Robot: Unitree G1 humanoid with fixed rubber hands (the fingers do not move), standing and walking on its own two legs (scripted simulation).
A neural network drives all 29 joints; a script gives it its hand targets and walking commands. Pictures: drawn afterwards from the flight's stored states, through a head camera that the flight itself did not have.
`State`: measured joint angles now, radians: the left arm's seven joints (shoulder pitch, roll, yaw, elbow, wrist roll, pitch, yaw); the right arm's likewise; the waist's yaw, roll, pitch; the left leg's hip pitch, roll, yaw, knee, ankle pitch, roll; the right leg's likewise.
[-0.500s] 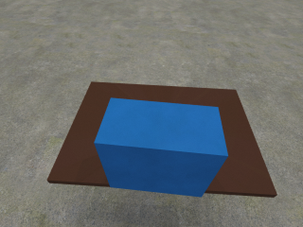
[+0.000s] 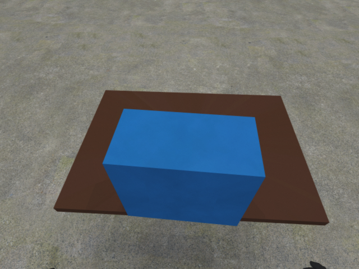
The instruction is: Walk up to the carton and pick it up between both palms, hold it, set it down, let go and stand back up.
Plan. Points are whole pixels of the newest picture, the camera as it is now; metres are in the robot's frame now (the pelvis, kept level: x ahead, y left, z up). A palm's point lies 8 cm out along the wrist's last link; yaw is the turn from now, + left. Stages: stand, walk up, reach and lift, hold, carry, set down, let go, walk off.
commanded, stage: reach and lift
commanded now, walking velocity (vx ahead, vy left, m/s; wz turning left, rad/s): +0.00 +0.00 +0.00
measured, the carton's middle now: (184, 171) +0.38 -0.01 -0.03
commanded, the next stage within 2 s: none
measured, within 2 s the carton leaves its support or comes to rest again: neither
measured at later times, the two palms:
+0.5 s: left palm out of the picture +0.17 +0.27 -0.06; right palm out of the picture +0.15 -0.30 -0.07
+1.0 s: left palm (49, 257) +0.19 +0.28 -0.04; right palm (309, 265) +0.16 -0.25 -0.03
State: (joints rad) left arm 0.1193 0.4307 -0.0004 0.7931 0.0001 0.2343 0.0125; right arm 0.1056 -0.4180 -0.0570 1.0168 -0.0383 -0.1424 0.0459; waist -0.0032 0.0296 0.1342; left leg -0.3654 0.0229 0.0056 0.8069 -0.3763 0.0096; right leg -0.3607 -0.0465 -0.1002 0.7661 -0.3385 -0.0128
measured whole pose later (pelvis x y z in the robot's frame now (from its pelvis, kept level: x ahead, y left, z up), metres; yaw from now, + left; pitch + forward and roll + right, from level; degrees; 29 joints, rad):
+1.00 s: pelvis +0.00 +0.02 +0.02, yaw +0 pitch -7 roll -3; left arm 0.14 0.34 0.04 0.47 -0.06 0.06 0.02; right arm 0.13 -0.26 -0.07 0.76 -0.03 -0.27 0.02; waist 0.00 -0.01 0.12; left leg -0.25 0.05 0.01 0.69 -0.32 0.01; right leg -0.20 -0.01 -0.10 0.55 -0.23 -0.02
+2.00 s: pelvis +0.03 +0.00 +0.02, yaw +0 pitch -3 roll -2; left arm 0.04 0.43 0.03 0.56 -0.32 -0.39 -0.07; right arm 0.12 -0.20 -0.07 0.59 0.25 -0.41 -0.03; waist 0.00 -0.01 0.10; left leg -0.24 0.05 0.01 0.62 -0.32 0.00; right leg -0.21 -0.01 -0.10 0.51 -0.25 -0.01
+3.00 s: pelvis +0.02 +0.01 +0.03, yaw -1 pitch -2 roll -3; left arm -0.47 0.45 0.03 0.36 -0.32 0.33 -0.03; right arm -0.32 -0.30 -0.13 0.43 0.26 0.17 -0.07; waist 0.00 0.02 0.06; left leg -0.24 0.05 0.01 0.55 -0.28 0.00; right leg -0.18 0.01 -0.10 0.39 -0.17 -0.01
